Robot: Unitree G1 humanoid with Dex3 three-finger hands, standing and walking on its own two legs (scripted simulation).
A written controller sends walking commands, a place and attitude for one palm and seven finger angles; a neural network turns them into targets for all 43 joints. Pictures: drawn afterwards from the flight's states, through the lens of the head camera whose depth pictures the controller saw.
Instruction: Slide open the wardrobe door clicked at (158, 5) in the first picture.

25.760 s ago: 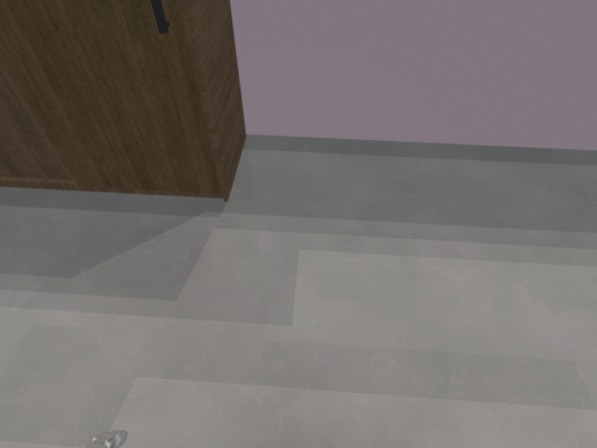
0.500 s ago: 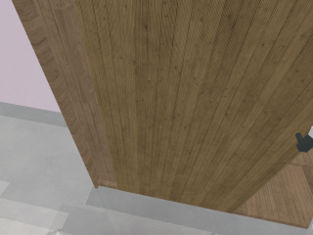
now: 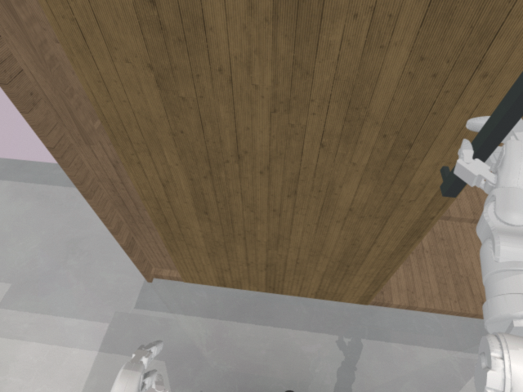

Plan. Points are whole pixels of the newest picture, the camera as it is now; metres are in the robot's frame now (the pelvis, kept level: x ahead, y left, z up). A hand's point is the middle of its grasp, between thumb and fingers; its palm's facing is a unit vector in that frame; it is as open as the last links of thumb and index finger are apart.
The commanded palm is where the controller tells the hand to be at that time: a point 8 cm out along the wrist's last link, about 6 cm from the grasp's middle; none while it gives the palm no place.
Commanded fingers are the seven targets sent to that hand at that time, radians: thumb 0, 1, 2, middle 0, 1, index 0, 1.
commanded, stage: stop walking and hold the door there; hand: right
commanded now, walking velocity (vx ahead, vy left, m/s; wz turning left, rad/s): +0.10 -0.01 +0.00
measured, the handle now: (490, 121) +0.47 -0.31 +0.17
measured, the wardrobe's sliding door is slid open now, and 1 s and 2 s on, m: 0.54 0.54 0.54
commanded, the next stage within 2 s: loosen the grip on the handle in 0.66 s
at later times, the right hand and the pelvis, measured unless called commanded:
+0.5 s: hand (463, 162) +0.42 -0.28 +0.13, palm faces +0.42 +0.88 -0.23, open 5.8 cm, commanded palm +0.39 -0.31 +0.11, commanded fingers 0.00 -0.90 -0.90 0.45 1.40 0.45 1.40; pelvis -0.01 +0.01 -0.01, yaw +2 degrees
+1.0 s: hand (471, 157) +0.42 -0.28 +0.14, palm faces +0.39 +0.90 -0.20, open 8.3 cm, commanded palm +0.38 -0.31 +0.14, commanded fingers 0.00 0.55 -0.20 0.41 1.35 0.41 1.35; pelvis -0.03 +0.02 -0.01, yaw +1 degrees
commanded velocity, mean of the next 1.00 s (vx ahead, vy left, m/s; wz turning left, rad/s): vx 0.00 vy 0.00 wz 0.00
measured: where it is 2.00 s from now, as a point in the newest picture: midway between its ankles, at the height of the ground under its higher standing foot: outside the picture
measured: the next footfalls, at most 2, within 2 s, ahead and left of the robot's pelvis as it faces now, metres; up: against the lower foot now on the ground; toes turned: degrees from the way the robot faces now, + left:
left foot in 0.10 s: -0.04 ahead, +0.11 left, +0.00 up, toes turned +3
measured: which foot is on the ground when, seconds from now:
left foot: up 0.00-0.08, down 0.10-1.00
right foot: down 0.00-1.00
